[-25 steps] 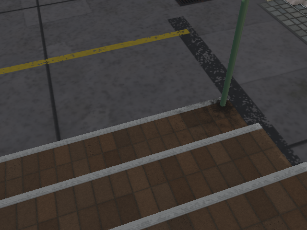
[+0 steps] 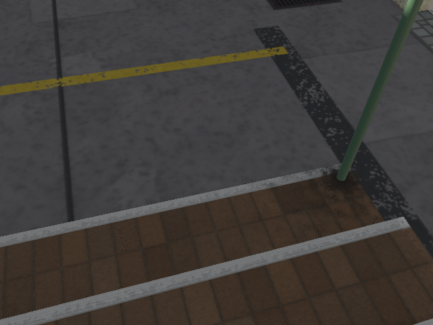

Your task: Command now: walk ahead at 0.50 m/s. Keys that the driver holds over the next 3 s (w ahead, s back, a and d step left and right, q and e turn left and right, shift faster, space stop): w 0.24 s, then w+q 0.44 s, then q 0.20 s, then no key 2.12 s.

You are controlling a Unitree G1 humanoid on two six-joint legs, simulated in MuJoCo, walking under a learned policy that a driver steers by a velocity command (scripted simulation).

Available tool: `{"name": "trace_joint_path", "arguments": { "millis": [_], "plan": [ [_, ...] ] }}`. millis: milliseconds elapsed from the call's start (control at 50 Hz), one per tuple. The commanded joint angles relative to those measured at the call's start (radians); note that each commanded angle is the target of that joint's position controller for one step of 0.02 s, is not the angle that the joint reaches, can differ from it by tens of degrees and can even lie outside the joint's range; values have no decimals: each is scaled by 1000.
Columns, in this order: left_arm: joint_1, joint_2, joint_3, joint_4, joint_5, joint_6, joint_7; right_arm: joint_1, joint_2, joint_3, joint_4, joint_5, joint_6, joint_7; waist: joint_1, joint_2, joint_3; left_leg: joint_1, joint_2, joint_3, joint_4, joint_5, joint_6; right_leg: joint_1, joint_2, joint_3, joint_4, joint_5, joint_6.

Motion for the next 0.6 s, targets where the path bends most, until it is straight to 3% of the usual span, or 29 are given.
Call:
{"name": "trace_joint_path", "arguments": {
  "millis": [20,40,60,100,140,180,200,220,260,280,300,320,340,360,380,400,420,440,460,500,520,540,560,580,600],
  "plan": [
    [-72,-12,-9,-99,36,24,-24,214,-100,-14,34,-23,-10,-9,-47,66,31,148,353,-421,-275,197,223,-344,-95,34,-138,140,6],
    [-106,-24,-13,-120,22,28,-29,168,-75,-4,46,-18,-26,-10,-10,78,79,58,281,-340,-304,179,179,-327,-102,48,-302,278,14],
    [-153,-28,-19,-155,23,24,-37,133,-89,-3,40,-12,-39,-16,16,109,94,-27,247,-302,-344,191,164,-261,-102,48,-494,386,29],
    [-169,-45,-33,-161,30,12,-52,92,-94,-3,26,7,-50,-21,32,157,59,-143,173,-172,-380,241,151,-4,-91,3,-841,662,38],
    [-247,-21,-32,-175,4,8,-66,95,-140,-13,6,28,-47,-18,8,151,25,-145,184,-151,-440,281,148,189,-53,-20,-1018,738,45],
    [-318,1,-32,-191,-2,21,-66,159,-151,-20,21,29,-33,-17,-20,135,47,-4,214,-160,-460,270,148,166,-59,-25,-1062,660,39],
    [-305,25,-21,-181,5,22,-64,185,-144,-22,33,20,-30,-18,-19,128,65,52,245,-166,-434,299,143,162,-82,2,-1036,709,20],
    [-336,40,-16,-189,8,21,-62,205,-137,-22,35,13,-24,-19,-29,96,85,126,251,-165,-416,289,137,119,-81,3,-1080,637,10],
    [-347,35,-11,-184,20,5,-62,256,-151,-32,45,-8,-13,-25,-55,78,101,228,252,-175,-330,314,134,140,-54,-21,-1162,461,-2],
    [-239,27,-18,-170,80,-34,-84,301,-108,-12,71,-127,-55,27,-4,6,55,232,283,-217,-212,449,179,273,-52,22,-1187,529,-30],
    [-178,92,19,-152,50,-61,-86,317,-144,-34,78,-89,-72,44,14,-19,-25,178,186,-153,-77,443,171,476,-27,-28,-1259,487,-73],
    [-32,147,30,-113,49,-76,-84,410,-73,-15,87,-95,-81,57,16,-164,-230,-43,38,-74,236,142,93,876,-192,178,-1253,609,-239],
    [167,116,12,-77,62,-75,-88,368,-21,6,52,-80,-94,73,100,-254,-332,-363,-83,-76,514,-414,56,1110,-387,582,-1448,384,-365],
    [177,93,23,-38,85,-77,-83,147,-105,-24,6,-44,-96,65,157,-107,-50,-558,-48,-197,599,-323,91,909,-353,597,-1551,129,-266],
    [63,91,24,-49,67,-80,-81,103,-93,-23,-2,-23,-90,40,98,-46,66,-542,5,-209,612,-192,101,731,-355,479,-1587,146,-234],
    [-16,35,7,-56,55,-72,-74,123,-82,-25,4,-32,-81,19,38,18,42,-456,53,-215,591,-105,99,651,-350,403,-1598,241,-233],
    [-44,-26,-13,-54,53,-71,-66,117,-33,-11,1,-50,-76,12,2,11,51,-393,86,-231,559,-27,106,575,-336,319,-1620,334,-213],
    [-56,-49,-20,-57,60,-66,-59,123,16,-1,3,-62,-65,12,-13,24,72,-356,95,-241,537,19,100,518,-316,237,-1638,400,-192],
    [-64,-75,-26,-57,72,-64,-52,138,36,0,9,-59,-57,19,-27,32,59,-334,92,-244,514,87,98,493,-289,169,-1647,454,-172],
    [-69,-81,-28,-43,109,-68,-43,142,50,13,2,-59,-51,60,-41,28,50,-333,104,-228,453,283,88,466,-244,34,-1626,600,-144],
    [-90,-117,-46,-48,123,-82,-35,103,37,13,-16,-65,-56,71,-45,47,46,-350,113,-246,307,429,78,466,-208,-23,-1597,625,-109],
    [-63,-100,-45,-36,117,-90,-31,65,19,9,-33,-62,-56,78,-29,4,25,-314,109,-195,240,527,61,438,-188,-77,-1570,642,-102],
    [-20,-75,-44,-11,108,-97,-34,0,8,10,-64,-58,-61,78,-8,18,24,-241,98,-150,111,671,47,363,-152,-142,-1546,603,-103],
    [28,-63,-49,12,101,-93,-41,-33,12,11,-80,-61,-54,75,-4,-24,33,-179,88,-112,91,728,42,309,-150,-147,-1545,587,-111],
    [77,-69,-57,39,111,-93,-50,-52,3,14,-97,-60,-44,72,-2,-16,65,-184,92,-120,83,744,41,298,-184,-123,-1542,567,-125]
  ]
}}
